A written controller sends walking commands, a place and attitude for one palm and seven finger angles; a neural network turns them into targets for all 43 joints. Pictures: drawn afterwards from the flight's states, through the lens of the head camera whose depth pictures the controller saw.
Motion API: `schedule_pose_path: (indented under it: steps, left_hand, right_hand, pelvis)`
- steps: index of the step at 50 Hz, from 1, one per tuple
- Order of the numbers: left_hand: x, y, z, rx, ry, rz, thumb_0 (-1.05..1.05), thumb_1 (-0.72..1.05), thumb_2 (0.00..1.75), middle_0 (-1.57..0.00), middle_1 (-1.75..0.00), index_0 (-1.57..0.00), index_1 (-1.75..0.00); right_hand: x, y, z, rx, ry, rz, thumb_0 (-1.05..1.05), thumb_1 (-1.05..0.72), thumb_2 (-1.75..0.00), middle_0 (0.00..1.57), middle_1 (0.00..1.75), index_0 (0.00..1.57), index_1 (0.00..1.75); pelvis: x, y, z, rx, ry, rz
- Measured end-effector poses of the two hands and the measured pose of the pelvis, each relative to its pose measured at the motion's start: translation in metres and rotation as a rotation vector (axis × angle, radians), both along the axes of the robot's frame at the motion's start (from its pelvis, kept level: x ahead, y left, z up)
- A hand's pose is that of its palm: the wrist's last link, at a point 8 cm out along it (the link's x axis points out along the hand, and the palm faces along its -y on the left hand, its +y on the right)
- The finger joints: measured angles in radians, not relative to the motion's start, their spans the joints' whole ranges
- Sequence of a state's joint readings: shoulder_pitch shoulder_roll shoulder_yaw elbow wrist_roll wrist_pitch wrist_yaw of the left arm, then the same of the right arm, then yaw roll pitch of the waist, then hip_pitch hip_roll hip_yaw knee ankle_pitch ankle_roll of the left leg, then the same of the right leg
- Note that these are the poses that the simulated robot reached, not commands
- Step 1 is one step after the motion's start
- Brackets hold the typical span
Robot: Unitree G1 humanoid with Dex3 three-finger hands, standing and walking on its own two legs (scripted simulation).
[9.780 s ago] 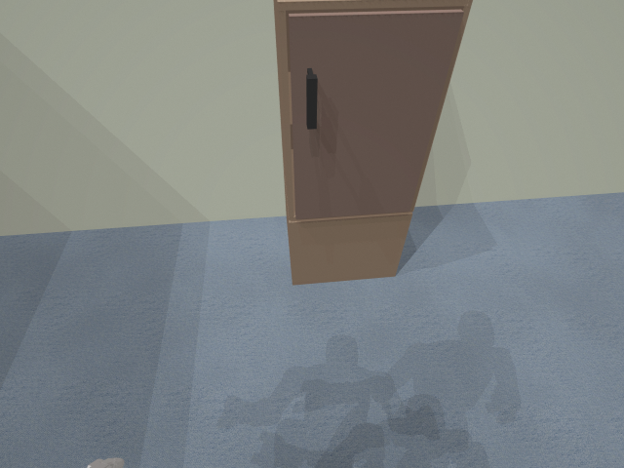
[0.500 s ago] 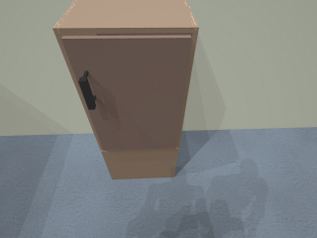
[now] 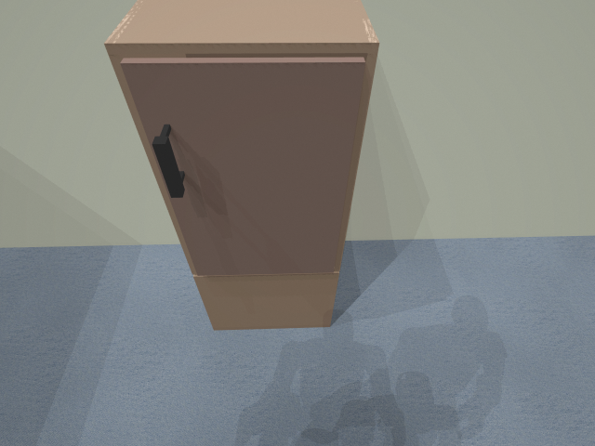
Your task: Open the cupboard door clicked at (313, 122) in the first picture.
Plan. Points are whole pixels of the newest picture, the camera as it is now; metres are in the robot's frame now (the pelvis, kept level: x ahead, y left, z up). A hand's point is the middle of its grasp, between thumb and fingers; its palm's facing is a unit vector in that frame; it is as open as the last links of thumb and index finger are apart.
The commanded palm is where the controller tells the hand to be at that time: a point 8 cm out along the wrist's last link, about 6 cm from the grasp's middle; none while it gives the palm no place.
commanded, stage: come to a stop and stand still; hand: left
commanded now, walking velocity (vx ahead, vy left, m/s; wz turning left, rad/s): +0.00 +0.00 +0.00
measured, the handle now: (172, 161) +0.56 +0.27 +0.05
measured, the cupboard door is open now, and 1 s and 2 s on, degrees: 0 0 0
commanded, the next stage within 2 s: look again from close up in 0.82 s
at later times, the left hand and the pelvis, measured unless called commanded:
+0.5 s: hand out of the picture +0.01 +0.16 -0.16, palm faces +0.02 -0.98 -0.21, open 7.4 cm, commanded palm none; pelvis +0.00 -0.01 +0.00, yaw +0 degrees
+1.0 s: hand out of the picture +0.02 +0.14 -0.17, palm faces +0.04 -0.98 -0.20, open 7.3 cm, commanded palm none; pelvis +0.02 -0.03 +0.01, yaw +0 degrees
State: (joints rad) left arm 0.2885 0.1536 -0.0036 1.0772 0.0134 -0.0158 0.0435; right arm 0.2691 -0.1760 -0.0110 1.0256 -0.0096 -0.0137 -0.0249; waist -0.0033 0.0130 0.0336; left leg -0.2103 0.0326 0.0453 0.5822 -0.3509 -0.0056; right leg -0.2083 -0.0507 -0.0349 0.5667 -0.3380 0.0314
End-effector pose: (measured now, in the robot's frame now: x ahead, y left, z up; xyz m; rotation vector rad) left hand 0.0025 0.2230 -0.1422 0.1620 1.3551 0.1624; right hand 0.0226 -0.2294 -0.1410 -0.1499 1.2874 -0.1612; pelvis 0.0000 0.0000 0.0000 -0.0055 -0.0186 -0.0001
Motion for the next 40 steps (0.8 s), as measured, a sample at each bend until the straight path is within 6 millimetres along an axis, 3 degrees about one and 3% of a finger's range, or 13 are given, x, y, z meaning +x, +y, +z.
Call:
schedule_pose_path:
  steps: [10,22,40]
  left_hand:
    - [0.006,0.018,0.013,0.048,-0.033,-0.011,0.0,0.91,0.9,-0.2,-0.3,-0.2,-0.3]
    - [0.002,-0.004,0.012,0.018,0.013,-0.006,0.0,0.9,0.9,-0.2,-0.3,-0.2,-0.3]
    - [0.005,-0.029,0.004,-0.016,0.045,0.021,0.0,0.91,0.9,-0.2,-0.3,-0.2,-0.3]
  right_hand:
    - [-0.018,0.007,-0.006,0.037,0.03,0.011,0.01,-0.93,-0.9,0.2,0.3,0.2,0.3]
    - [-0.036,0.003,-0.007,0.057,0.118,0.003,0.0,-0.91,-0.9,0.2,0.3,0.2,0.3]
    - [-0.009,-0.016,-0.003,0.026,0.114,0.007,0.01,-0.92,-0.9,0.2,0.3,0.2,0.3]
  pelvis:
    - [-0.006,0.001,0.003,0.015,-0.012,-0.004]
    - [-0.001,-0.011,0.005,0.022,0.003,-0.004]
    - [0.013,-0.027,0.005,0.017,0.011,0.002]
